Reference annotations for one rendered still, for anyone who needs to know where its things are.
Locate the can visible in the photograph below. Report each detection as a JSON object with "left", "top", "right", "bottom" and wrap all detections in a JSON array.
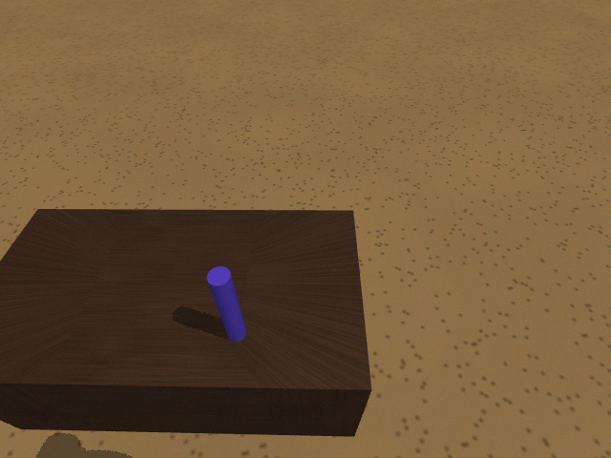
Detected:
[{"left": 207, "top": 266, "right": 246, "bottom": 342}]

